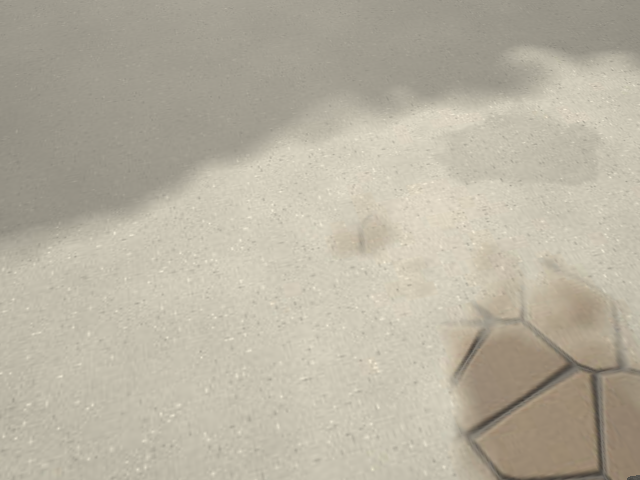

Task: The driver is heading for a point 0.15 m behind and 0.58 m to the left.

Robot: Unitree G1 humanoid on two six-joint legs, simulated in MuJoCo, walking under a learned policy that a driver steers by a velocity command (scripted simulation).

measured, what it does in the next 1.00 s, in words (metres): steps to the left, turning left: left foot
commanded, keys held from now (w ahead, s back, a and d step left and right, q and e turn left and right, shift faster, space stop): q+shift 0.08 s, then w+q+shift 0.84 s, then q+shift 0.08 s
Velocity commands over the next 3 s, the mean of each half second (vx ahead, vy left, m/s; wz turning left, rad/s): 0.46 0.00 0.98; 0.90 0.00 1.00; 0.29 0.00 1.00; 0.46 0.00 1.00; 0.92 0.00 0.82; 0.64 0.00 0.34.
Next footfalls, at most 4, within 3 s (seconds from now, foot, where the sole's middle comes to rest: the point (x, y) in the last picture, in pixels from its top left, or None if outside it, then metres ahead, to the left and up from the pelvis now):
0.56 left None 0.15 0.29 -0.77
1.02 right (73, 412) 0.60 0.55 -0.77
1.42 left None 0.41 0.79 -0.77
1.82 right None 0.63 0.83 -0.77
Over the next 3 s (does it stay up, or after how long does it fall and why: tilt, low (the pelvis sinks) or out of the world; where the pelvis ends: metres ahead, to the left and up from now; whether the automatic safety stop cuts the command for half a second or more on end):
stays up -0.01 1.36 0.00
